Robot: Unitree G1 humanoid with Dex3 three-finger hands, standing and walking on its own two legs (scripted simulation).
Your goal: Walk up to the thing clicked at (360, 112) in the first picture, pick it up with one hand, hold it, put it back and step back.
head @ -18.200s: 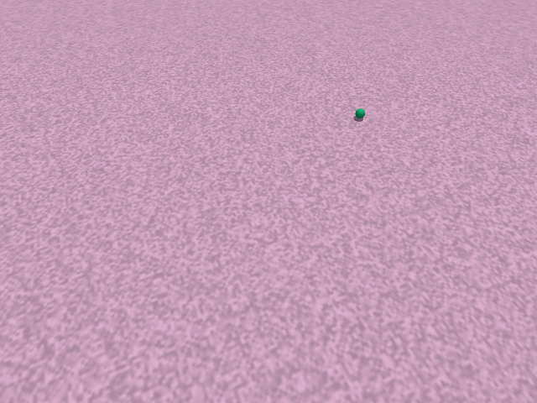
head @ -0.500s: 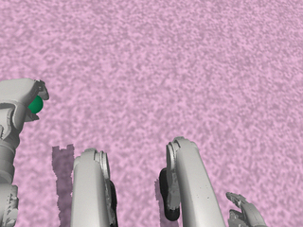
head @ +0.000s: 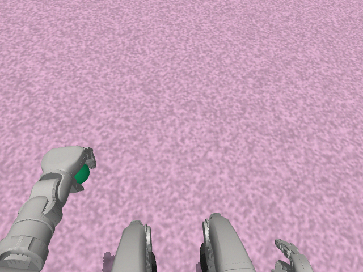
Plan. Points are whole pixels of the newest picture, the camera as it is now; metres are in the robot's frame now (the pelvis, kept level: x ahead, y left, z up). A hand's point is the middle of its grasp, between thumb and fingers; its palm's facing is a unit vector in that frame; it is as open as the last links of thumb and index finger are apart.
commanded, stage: lift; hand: left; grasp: from above
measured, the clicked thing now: (76, 172) +0.38 +0.24 -0.10
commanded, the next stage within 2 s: hold in 0.52 s
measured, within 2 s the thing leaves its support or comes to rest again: neither
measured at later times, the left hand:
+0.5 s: hand (69, 153) +0.37 +0.21 +0.03, palm faces -0.45 -0.07 -0.89, open 7.7 cm
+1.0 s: hand (60, 135) +0.38 +0.21 +0.08, palm faces -0.45 -0.05 -0.89, open 7.7 cm
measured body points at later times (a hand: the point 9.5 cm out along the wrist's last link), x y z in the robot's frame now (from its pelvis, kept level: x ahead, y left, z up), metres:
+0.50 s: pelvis +0.04 -0.01 +0.11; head +0.10 -0.01 +0.55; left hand +0.39 +0.21 +0.08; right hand +0.11 -0.28 -0.02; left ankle +0.07 +0.11 -0.58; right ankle +0.08 -0.14 -0.58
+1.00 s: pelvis +0.07 +0.00 +0.14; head +0.10 -0.02 +0.59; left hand +0.40 +0.21 +0.13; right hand +0.17 -0.27 +0.02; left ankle +0.07 +0.11 -0.58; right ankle +0.08 -0.14 -0.58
